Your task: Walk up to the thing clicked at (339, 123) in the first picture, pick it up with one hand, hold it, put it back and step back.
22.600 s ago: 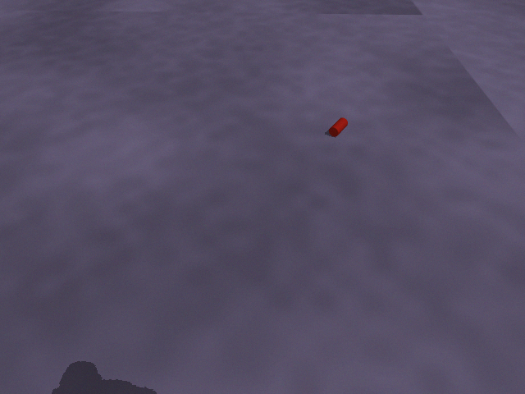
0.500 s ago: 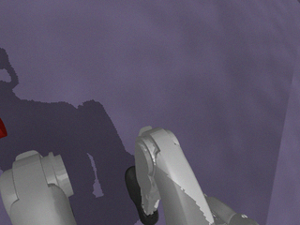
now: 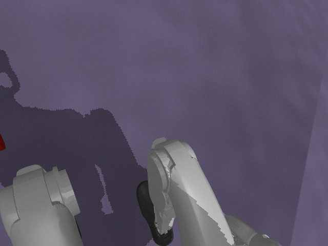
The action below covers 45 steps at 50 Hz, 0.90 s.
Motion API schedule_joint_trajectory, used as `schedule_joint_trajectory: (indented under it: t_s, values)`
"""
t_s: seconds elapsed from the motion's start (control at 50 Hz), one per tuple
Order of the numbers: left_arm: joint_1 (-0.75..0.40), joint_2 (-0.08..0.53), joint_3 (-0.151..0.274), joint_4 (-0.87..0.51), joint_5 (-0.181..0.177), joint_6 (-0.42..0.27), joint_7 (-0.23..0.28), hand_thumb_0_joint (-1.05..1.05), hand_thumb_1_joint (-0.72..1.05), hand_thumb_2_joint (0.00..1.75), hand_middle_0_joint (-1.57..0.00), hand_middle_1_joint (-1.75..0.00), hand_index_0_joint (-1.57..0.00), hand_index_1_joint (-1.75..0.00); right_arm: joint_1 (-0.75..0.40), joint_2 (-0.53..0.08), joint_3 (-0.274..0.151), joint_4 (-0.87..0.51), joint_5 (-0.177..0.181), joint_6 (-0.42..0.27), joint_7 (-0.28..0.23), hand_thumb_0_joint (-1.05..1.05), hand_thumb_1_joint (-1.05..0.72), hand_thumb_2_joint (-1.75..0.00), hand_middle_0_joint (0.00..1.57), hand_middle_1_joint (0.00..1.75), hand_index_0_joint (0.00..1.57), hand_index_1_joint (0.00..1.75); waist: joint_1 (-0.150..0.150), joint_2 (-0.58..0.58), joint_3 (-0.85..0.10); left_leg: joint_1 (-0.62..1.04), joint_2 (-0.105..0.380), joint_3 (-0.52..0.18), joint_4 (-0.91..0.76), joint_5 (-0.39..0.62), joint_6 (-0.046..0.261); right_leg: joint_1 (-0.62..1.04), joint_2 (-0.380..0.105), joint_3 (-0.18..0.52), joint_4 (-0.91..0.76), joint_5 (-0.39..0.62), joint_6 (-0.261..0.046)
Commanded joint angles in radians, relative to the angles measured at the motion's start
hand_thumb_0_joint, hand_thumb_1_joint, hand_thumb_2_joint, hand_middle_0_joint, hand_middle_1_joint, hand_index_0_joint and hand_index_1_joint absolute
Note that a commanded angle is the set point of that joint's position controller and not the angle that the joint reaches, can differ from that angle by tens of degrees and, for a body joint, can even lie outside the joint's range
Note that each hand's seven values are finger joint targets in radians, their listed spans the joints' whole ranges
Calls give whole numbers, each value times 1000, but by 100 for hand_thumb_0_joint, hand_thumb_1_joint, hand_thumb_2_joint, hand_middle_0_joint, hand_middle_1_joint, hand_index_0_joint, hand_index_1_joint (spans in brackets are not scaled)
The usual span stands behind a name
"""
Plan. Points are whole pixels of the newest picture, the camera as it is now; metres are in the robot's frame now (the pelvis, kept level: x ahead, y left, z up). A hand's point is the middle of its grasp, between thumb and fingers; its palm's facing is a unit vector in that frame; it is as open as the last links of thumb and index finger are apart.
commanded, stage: settle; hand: left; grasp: from above
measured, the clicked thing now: out of the picture +0.38 +0.36 -0.26
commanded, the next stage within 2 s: lift in 0.70 s
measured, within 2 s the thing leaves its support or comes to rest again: leaves its support in 0.10 s
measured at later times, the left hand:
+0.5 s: hand out of the picture +0.36 +0.36 -0.15, palm faces -0.41 -0.16 -0.90, open 9.4 cm
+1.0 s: hand out of the picture +0.35 +0.36 -0.09, palm faces -0.41 -0.15 -0.90, open 9.4 cm
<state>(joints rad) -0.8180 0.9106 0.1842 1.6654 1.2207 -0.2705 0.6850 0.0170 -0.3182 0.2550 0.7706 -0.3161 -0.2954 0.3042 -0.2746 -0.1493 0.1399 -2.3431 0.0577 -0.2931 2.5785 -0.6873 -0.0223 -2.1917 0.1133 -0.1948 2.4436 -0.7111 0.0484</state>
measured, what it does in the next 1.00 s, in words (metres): rises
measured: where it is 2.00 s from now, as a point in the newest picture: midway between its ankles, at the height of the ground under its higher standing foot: (119, 240)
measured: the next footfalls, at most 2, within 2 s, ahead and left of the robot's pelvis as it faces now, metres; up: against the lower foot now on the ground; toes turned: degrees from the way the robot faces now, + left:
none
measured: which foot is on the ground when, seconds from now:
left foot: down 0.00-1.00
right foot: down 0.00-1.00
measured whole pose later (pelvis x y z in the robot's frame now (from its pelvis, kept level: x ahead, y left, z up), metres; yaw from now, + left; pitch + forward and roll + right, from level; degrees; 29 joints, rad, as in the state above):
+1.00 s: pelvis -0.01 -0.01 +0.06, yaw +7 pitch +32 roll -7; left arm -0.72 0.66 0.08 1.17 1.14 -0.17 0.30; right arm 0.14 -0.27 0.02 0.76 -0.11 -0.07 0.16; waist -0.13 0.00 -0.10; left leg -2.28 0.04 -0.14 2.32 -0.61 -0.01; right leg -2.16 0.05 -0.09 2.29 -0.69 0.02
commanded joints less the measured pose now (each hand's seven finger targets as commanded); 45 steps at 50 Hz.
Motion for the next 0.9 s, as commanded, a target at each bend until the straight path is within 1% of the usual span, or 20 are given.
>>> schedule_joint_trajectory:
  t_s: [0.0, 0.08, 0.1, 0.14, 0.16, 0.18, 0.26, 0.32, 0.38, 0.4, 0.42, 0.44, 0.5, 0.6, 0.62, 0.76, 0.78, 0.8, 0.82, 0.88]
  values:
    - [-167, 274, 52, -161, -13, 6, 21, 0, 77, 67, -112, -58, -113, -57, 155, -315, -117, 6, 14, 5, -16, 0, -90, -90, 20, 30, 20, 30, 17, 511, -666, 475, 14, 138, -253, 172, 25, 303, 29, -77, -234, 255, -67]
    - [-163, 263, 83, -253, -14, 14, 4, 0, 78, 67, -112, -59, -113, -58, 174, -308, -152, 13, 28, 11, -13, 0, -90, -90, 20, 30, 20, 30, 35, 562, -712, 514, 13, 140, -270, 188, 16, 271, 24, -79, -216, 261, -76]
    - [-162, 201, 40, -258, -20, 19, -9, 0, 78, 68, -113, -58, -113, -58, 171, -309, -168, 5, 37, 9, -13, 0, -90, -90, 20, 30, 20, 30, 20, 559, -697, 522, 11, 136, -273, 179, 12, 238, 17, -89, -205, 258, -76]
    - [-159, 192, 41, -294, -20, 29, -24, 0, 77, 66, -111, -59, -112, -58, 191, -307, -188, 9, 49, 13, -11, 0, -90, -90, 20, 30, 20, 30, 27, 572, -706, 535, 9, 139, -288, 188, 11, 223, 15, -85, -208, 267, -77]
    - [-142, 199, 60, -352, -26, 35, -30, 0, 77, 64, -111, -57, -112, -56, 201, -307, -202, 14, 58, 20, -12, 0, -90, -90, 20, 30, 20, 30, 59, 605, -772, 574, 8, 142, -311, 206, 7, 241, 17, -75, -219, 273, -82]
    - [-164, 122, -6, -377, -37, 38, -46, 0, 76, 65, -111, -57, -112, -56, 183, -287, -205, -9, 72, 22, -9, 0, -91, -90, 20, 30, 20, 30, 52, 609, -765, 557, 8, 148, -310, 182, 11, 225, 16, -64, -228, 251, -86]
    - [-151, 106, -9, -421, -59, 73, -89, 0, 70, 61, -107, -55, -108, -54, 202, -284, -241, -3, 112, 45, -16, 0, -90, -90, 20, 30, 20, 30, 82, 557, -783, 540, 1, 165, -346, 171, 21, 207, 10, -46, -266, 244, -83]
    - [-170, 48, -57, -410, -64, 96, -129, 0, 67, 58, -105, -52, -106, -51, 209, -264, -246, 2, 137, 66, -22, 0, -90, -90, 20, 30, 20, 30, 87, 519, -775, 534, -2, 170, -360, 173, 25, 198, 5, -31, -277, 248, -83]
    - [-163, 79, -25, -384, -65, 104, -163, 0, 63, 56, -102, -51, -103, -50, 212, -260, -254, -11, 152, 90, -37, 0, -90, -90, 20, 30, 20, 30, 93, 423, -746, 470, -10, 180, -362, 151, 41, 218, 1, -15, -301, 222, -80]
    - [-157, 65, -41, -362, -62, 105, -178, 0, 65, 56, -105, -49, -106, -49, 213, -252, -254, -15, 154, 97, -42, 0, -91, -90, 20, 30, 20, 30, 88, 394, -727, 453, -11, 187, -351, 140, 45, 223, 3, 0, -314, 203, -80]
    - [-180, 4, -94, -365, -65, 101, -199, 0, 64, 56, -105, -50, -106, -49, 214, -228, -246, -17, 157, 103, -42, 0, -91, -90, 20, 30, 20, 30, 79, 386, -701, 422, -16, 196, -356, 117, 48, 239, 4, 20, -333, 169, -82]
    - [-196, 84, -23, -405, -74, 93, -202, 0, 64, 58, -105, -51, -105, -51, 211, -240, -254, -28, 160, 108, -50, 0, -91, -90, 20, 30, 20, 30, 93, 359, -731, 418, -16, 198, -352, 122, 52, 269, 2, 30, -347, 161, -80]
    - [-209, 57, -63, -407, -72, 78, -236, 0, 65, 58, -106, -51, -107, -51, 209, -217, -248, -27, 167, 129, -70, 0, -91, -90, 20, 30, 20, 30, 99, 351, -745, 417, -20, 207, -353, 109, 51, 280, 1, 51, -362, 126, -82]
    - [-222, 86, -45, -475, -70, 55, -265, 0, 67, 59, -108, -49, -108, -49, 221, -205, -258, -35, 173, 157, -102, 0, -90, -90, 20, 30, 20, 30, 116, 342, -803, 446, -24, 218, -371, 118, 48, 314, -3, 69, -382, 114, -84]
    - [-219, 83, -38, -503, -70, 53, -266, 0, 67, 58, -108, -49, -108, -49, 222, -207, -263, -33, 176, 164, -109, 0, -90, -90, 20, 30, 20, 30, 135, 361, -823, 477, -26, 223, -381, 126, 46, 303, -6, 64, -378, 130, -86]
    - [-232, 61, -47, -583, -59, 59, -284, 0, 66, 65, -108, -50, -106, -51, 243, -209, -287, -30, 187, 194, -143, 0, -90, -90, 20, 30, 20, 30, 144, 425, -868, 578, -31, 223, -446, 131, 38, 250, -24, 29, -372, 166, -92]
    - [-210, 43, -58, -570, -57, 65, -288, 0, 74, 61, -116, -52, -114, -52, 243, -201, -288, -31, 190, 198, -146, 0, -93, -91, 20, 30, 20, 30, 146, 424, -866, 585, -29, 222, -450, 135, 36, 250, -23, 32, -369, 173, -94]
    - [-203, 28, -64, -567, -60, 68, -292, 0, 66, 61, -108, -44, -106, -45, 252, -202, -290, -29, 192, 200, -148, 0, -88, -89, 20, 30, 20, 30, 141, 412, -860, 593, -30, 224, -458, 143, 38, 254, -24, 28, -379, 188, -91]
    - [-215, 52, -46, -591, -60, 72, -293, 0, 74, 57, -115, -50, -114, -50, 258, -203, -290, -35, 195, 205, -152, 0, -93, -91, 20, 30, 20, 30, 150, 414, -882, 596, -32, 225, -464, 146, 39, 265, -25, 29, -385, 190, -92]
    - [-186, 46, -41, -622, -82, 92, -313, 0, 72, 65, -112, -48, -111, -49, 265, -198, -309, -39, 205, 211, -156, 0, -91, -90, 20, 30, 20, 30, 170, 424, -910, 636, -35, 232, -502, 143, 40, 277, -32, 39, -411, 185, -93]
